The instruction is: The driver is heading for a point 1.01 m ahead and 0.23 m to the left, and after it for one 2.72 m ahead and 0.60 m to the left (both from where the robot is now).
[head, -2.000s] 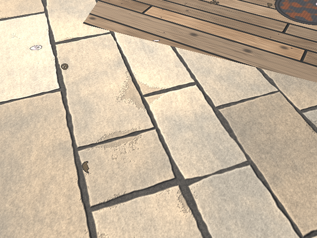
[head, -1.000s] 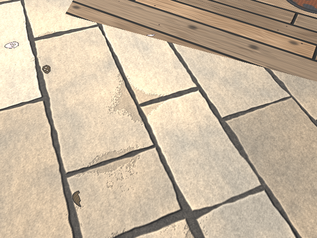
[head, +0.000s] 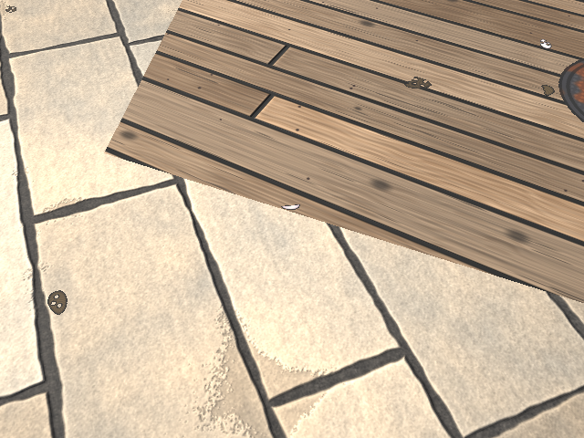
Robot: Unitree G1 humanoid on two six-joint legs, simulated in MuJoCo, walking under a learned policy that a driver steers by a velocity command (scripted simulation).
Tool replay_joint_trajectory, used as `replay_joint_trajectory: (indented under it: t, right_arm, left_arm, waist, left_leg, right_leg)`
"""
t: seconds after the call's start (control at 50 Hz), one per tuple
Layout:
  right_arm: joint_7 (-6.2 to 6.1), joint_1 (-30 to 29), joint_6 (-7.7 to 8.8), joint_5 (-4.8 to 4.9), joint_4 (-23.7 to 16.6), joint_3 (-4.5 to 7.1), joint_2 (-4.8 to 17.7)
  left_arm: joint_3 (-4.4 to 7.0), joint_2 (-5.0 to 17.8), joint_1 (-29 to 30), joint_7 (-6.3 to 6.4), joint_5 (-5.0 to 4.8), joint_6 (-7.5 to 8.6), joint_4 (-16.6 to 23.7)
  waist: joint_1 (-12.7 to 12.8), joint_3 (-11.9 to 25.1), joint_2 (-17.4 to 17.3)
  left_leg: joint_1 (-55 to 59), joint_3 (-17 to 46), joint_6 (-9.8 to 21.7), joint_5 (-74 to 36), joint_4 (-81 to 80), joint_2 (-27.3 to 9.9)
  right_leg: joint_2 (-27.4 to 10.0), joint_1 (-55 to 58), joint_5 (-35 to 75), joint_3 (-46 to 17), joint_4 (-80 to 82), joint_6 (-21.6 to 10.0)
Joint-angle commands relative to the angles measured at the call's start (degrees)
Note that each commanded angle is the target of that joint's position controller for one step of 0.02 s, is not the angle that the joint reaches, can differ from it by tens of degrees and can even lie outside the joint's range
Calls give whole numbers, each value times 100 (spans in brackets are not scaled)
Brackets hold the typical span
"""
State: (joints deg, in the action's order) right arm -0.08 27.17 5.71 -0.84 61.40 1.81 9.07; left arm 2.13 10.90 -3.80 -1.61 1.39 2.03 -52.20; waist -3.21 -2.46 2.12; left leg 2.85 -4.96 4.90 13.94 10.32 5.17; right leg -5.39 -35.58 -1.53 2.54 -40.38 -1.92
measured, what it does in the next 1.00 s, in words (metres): walks ahead: right foot, then left foot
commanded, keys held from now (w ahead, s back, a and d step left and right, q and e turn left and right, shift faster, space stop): w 0.88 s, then w+q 0.12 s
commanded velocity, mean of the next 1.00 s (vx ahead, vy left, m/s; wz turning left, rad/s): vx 0.50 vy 0.00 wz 0.02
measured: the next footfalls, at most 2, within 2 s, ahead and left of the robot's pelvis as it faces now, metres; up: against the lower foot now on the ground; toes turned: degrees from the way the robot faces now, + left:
right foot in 0.14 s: +0.25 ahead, -0.11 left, +0.00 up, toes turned -4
left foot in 0.70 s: +0.55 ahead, +0.07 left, +0.00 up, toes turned +4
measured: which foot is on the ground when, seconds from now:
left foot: down 0.00-0.16, up 0.18-0.68, down 0.70-1.00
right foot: up 0.00-0.12, down 0.14-0.70, up 0.72-1.00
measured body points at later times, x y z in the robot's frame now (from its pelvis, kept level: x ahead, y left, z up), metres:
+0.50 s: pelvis +0.27 -0.04 +0.00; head +0.29 -0.05 +0.45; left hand +0.21 +0.19 -0.14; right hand +0.40 -0.28 -0.13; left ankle +0.41 +0.11 -0.68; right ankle +0.21 -0.10 -0.74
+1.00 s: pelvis +0.54 +0.02 +0.00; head +0.55 +0.03 +0.45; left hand +0.64 +0.26 -0.14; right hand +0.50 -0.23 -0.14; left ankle +0.51 +0.07 -0.74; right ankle +0.62 -0.15 -0.67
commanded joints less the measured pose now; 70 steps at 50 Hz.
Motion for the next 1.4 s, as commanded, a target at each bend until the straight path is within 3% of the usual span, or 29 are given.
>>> replay_joint_trajectory:
  t: [0.02, 0.08, 0.12, 0.14, 0.16, 0.18, 0.2, 0.22, 0.26, 0.32, 0.38, 0.6, 0.66, 0.7, 0.72, 0.74, 0.76, 0.8, 0.86, 1.02, 1.14, 1.2, 1.24, 1.26, 1.28, 1.3, 1.32, 1.36, 1.4]
  right_arm:
    - [-60, 468, 32, -37, -67, 117, 758]
    - [-114, 326, 9, -76, -44, 147, 857]
    - [-119, 150, -20, -71, -52, 176, 960]
    - [-108, 51, -30, -27, -107, 159, 923]
    - [-61, 197, -22, 125, -339, 62, 575]
    - [-18, 648, -24, 232, -311, 107, 512]
    - [-39, 137, -65, 77, -373, 203, 862]
    - [-9, -358, -38, 28, -520, 190, 768]
    - [34, -580, -112, -74, -563, 199, 593]
    - [116, -350, -294, -161, -517, 175, 370]
    - [164, -1142, -365, -145, -787, 191, 495]
    - [170, -3042, -277, -48, -1492, 88, 504]
    - [117, -2568, -200, -49, -1408, 158, 627]
    - [23, -936, -102, -120, -863, 304, 863]
    - [-42, 9, -59, -278, -688, 442, 1366]
    - [13, 158, -102, -253, -652, 543, 1763]
    - [54, -390, -167, -50, -720, 486, 1488]
    - [85, -1205, -118, -31, -831, 295, 855]
    - [28, -1091, -18, 8, -624, 186, 571]
    - [-1, -155, -5, 47, -400, 195, 840]
    - [-46, 338, -60, -7, -365, 227, 925]
    - [-93, 183, -94, -51, -459, 298, 1067]
    - [-76, -154, -96, -35, -577, 358, 1206]
    - [-38, -257, -84, 11, -628, 354, 1147]
    - [-16, -296, -63, 78, -884, 281, 845]
    - [-38, 370, -105, 272, -1045, 209, 365]
    - [-71, 284, -196, 96, -904, 312, 902]
    - [20, -382, -222, -33, -960, 319, 765]
    - [135, -381, -373, -97, -1033, 330, 696]
  left_arm:
    - [13, 257, 707, 9, -16, 99, 505]
    - [60, 355, 552, 35, -15, 173, 537]
    - [169, 515, -560, 112, -1, 247, 183]
    - [265, 707, -1552, 167, 78, 308, -132]
    - [412, 1271, -2456, 230, 237, 338, -263]
    - [487, 1464, -2464, 166, 112, 242, -300]
    - [425, 1207, -1779, 129, -38, 187, -186]
    - [317, 830, -1277, 110, -70, 214, -104]
    - [163, 341, -1046, 124, -58, 300, -209]
    - [152, 426, -1504, 163, -82, 431, -445]
    - [168, 594, -1774, 175, -69, 453, -509]
    - [120, 639, -2732, 252, -8, 397, -803]
    - [157, 768, -2502, 293, 22, 378, -808]
    - [155, 786, -2324, 276, -16, 341, -775]
    - [63, 492, -2414, 234, -157, 350, -570]
    - [30, 171, -2976, 192, -277, 336, -547]
    - [168, 647, -2458, 211, -120, 296, -532]
    - [160, 495, -1807, 167, -69, 342, -343]
    - [155, 297, -1982, 71, 76, 137, -405]
    - [134, 349, -162, 16, 44, 45, 284]
    - [71, 391, 841, 40, -25, 106, 738]
    - [92, 550, 803, 53, -68, 201, 890]
    - [171, 724, -49, 115, -67, 287, 697]
    - [256, 907, -925, 181, 1, 363, 448]
    - [373, 1388, -1911, 269, 163, 415, 392]
    - [473, 1864, -1827, 238, 226, 344, 452]
    - [388, 1337, -1388, 218, 125, 245, 548]
    - [181, 616, -946, 176, 64, 288, 567]
    - [172, 607, -875, 244, 20, 332, 487]
  waist:
    - [-34, -384, -634]
    - [176, -310, -661]
    - [662, 255, -648]
    - [1063, 785, -496]
    - [1214, 1588, 276]
    - [968, 2148, 1151]
    - [743, 1338, 238]
    - [641, 608, -7]
    - [269, 9, -148]
    - [77, 60, 144]
    - [163, -171, 19]
    - [633, -403, 176]
    - [319, -162, 245]
    - [-355, 692, 39]
    - [-567, 1430, -583]
    - [-303, 1978, -1622]
    - [-158, 1445, -694]
    - [164, 296, -303]
    - [496, 136, -609]
    - [212, -277, -487]
    - [-104, -226, -648]
    - [37, -162, -737]
    - [452, 172, -705]
    - [825, 681, -385]
    - [1134, 1588, 259]
    - [711, 2064, 1596]
    - [527, 1573, 759]
    - [425, 258, -78]
    - [199, 306, 505]
  left_leg:
    - [121, 729, 609, -2946, -103, -1656]
    - [445, 638, 549, -4115, 421, -1806]
    - [368, 469, 401, -5276, 1698, -1677]
    - [-318, 302, 289, -4590, 2849, -1462]
    - [-1908, 15, 97, -2257, 4772, -991]
    - [-3339, 250, -15, 1604, 6519, -7]
    - [-3871, 793, 70, 1201, 6761, -458]
    - [-3959, 786, 70, 741, 6528, -664]
    - [-3458, 776, 34, 278, 5784, -1002]
    - [-3211, 602, -133, 150, 5455, -1015]
    - [-3825, 472, -294, -408, 4906, -1177]
    - [-3998, 62, -159, -1086, 2445, -868]
    - [-3079, -74, 121, -462, 2074, -544]
    - [-1041, -93, 395, -713, 1567, -375]
    - [679, 1446, 797, -271, 1504, -1687]
    - [1635, 4058, 1515, -221, 789, -3054]
    - [1044, 3906, 1310, 265, 579, -2723]
    - [-401, 2506, 933, -396, 229, -2276]
    - [-1198, 1669, 680, -993, -123, -1824]
    - [-882, 1419, 782, -1639, -369, -1494]
    - [-164, 1591, 797, -2506, 174, -1498]
    - [-38, 1809, 679, -2900, 578, -1605]
    - [-374, 1748, 466, -3594, 1357, -1449]
    - [-788, 1487, 335, -3446, 2446, -1098]
    - [-1730, 1167, 218, -1816, 4101, -675]
    - [-3507, 692, 79, 1771, 5563, 136]
    - [-3870, 953, 158, 1492, 6160, -332]
    - [-3731, 1006, 118, 602, 5856, -757]
    - [-3509, 846, -34, 369, 5663, -919]
  right_leg:
    - [218, -136, -6, 228, 457, -109]
    - [421, 363, -588, 284, 836, -365]
    - [790, 1742, -756, 426, 1228, -594]
    - [583, 3114, -509, 192, 1423, -775]
    - [-936, 4808, -988, -1657, 1522, -1219]
    - [-1973, 5528, -1077, -4133, 2338, -1906]
    - [-1674, 4827, -1487, -3517, 2463, -1694]
    - [-1466, 3969, -1377, -2755, 2658, -1534]
    - [-830, 2842, -651, -1696, 3025, -1001]
    - [-713, 2605, 251, -1197, 3127, -1041]
    - [-612, 2709, 265, -946, 3390, -1055]
    - [-708, 4116, 1697, -488, 3069, -948]
    - [-764, 4283, 3334, -325, 2281, -798]
    - [-437, 3743, 3506, -34, 409, -604]
    - [-51, 2207, 1565, 208, -1376, -421]
    - [1007, 532, -2866, 158, -3246, -267]
    - [660, 97, -2556, -593, -3605, -376]
    - [232, 124, -1678, -554, -3078, -391]
    - [37, 738, -1405, -440, -2525, -231]
    - [-52, -222, -233, -116, -638, 297]
    - [238, -203, -51, -87, 362, 295]
    - [333, 278, -449, -197, 783, 154]
    - [587, 1636, -748, -92, 1239, -10]
    - [468, 2875, -542, -189, 1541, -162]
    - [-887, 4305, -1392, -1528, 1665, -434]
    - [-2173, 5305, -1763, -3933, 2361, -970]
    - [-1993, 4667, -2381, -4029, 2514, -970]
    - [-1383, 3239, -941, -2163, 2635, -616]
    - [-1103, 2842, -863, -1409, 2947, -535]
